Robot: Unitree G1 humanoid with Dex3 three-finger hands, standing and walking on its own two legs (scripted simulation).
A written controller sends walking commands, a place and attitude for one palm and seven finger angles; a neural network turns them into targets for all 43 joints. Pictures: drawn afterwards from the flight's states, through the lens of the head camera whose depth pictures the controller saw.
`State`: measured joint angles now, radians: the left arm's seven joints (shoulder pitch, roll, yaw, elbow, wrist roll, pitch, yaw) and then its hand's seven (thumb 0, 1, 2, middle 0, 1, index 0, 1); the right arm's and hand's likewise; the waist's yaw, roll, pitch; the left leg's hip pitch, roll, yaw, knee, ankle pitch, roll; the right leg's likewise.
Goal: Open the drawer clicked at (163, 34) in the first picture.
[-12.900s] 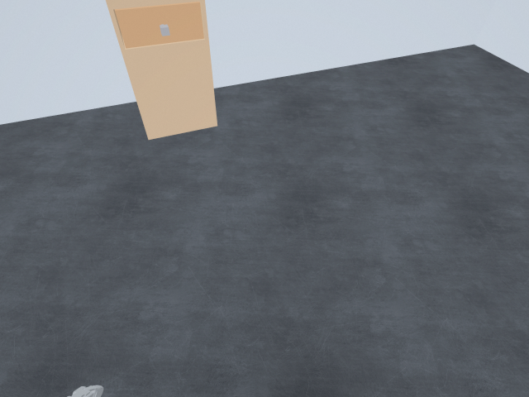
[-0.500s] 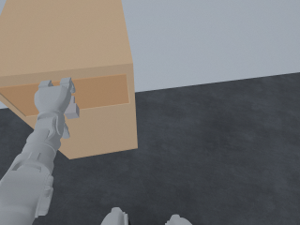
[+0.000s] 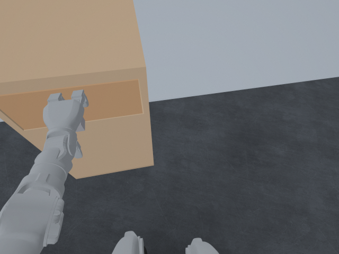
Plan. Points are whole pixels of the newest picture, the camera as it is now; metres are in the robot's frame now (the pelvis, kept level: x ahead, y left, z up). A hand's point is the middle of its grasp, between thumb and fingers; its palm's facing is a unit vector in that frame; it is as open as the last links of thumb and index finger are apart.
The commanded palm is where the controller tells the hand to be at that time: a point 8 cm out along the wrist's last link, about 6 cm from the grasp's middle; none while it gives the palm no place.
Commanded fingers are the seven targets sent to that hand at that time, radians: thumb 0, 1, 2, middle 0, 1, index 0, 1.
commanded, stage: lower the fingers behind the handle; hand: left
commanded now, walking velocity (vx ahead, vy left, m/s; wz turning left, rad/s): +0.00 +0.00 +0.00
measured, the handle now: (76, 117) +0.50 +0.25 -0.07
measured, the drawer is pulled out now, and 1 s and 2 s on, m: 0.00 0.00 0.00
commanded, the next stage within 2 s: close the thumb around the handle in 1.24 s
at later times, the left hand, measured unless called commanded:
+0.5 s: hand (72, 131) +0.45 +0.25 -0.06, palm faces -0.05 -0.03 -1.00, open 13.8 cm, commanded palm +0.44 +0.24 +0.00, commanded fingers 0.00 -0.50 0.30 -0.30 -1.20 -0.30 -1.20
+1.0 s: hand (75, 133) +0.46 +0.26 -0.08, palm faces -0.03 -0.02 -1.00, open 13.9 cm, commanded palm +0.45 +0.24 -0.03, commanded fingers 0.00 -0.50 0.30 -0.30 -1.20 -0.30 -1.20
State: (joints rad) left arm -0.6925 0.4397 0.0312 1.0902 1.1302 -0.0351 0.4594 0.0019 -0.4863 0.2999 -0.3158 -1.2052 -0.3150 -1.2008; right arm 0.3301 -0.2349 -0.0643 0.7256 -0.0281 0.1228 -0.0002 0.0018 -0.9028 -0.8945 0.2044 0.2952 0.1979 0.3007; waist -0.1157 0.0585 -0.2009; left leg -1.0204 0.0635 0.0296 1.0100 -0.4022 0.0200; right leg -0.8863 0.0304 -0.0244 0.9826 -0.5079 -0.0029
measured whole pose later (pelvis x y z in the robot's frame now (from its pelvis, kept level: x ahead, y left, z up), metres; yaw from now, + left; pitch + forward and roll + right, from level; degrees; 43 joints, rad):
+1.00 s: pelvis -0.02 +0.01 -0.05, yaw -1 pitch +29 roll -5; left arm -0.79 0.49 0.04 1.12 1.14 -0.01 0.51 0.00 -0.49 0.30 -0.32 -1.21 -0.31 -1.20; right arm 0.30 -0.23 -0.04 0.74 -0.05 0.10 0.01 0.00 -0.90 -0.89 0.20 0.30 0.20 0.30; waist -0.13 0.06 -0.20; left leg -1.31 0.07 0.01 1.26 -0.46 0.04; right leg -1.16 0.03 -0.04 1.22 -0.57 0.01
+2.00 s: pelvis -0.02 +0.00 -0.04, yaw -1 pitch +29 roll -4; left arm -0.76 0.47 0.04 1.13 1.13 -0.01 0.51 -0.01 0.52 0.74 -0.32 -1.34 -0.40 -1.34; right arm 0.30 -0.24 -0.04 0.74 -0.04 0.08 0.00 0.00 -0.90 -0.89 0.20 0.30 0.20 0.30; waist -0.13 0.07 -0.21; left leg -1.28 0.07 0.00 1.23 -0.46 0.02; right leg -1.13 0.04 -0.04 1.21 -0.58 0.00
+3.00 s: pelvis +0.00 +0.00 -0.02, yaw +0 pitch +23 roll -2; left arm -0.31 0.30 -0.04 0.78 1.13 0.02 0.60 0.00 0.54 0.75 -0.28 -1.35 -0.37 -1.35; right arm 0.21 -0.22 -0.07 0.69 -0.04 0.12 0.01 0.00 -0.90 -0.89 0.20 0.30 0.20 0.30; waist -0.04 0.05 -0.22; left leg -1.07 0.06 0.03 1.13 -0.47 0.02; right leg -0.93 0.03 -0.02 1.10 -0.58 0.00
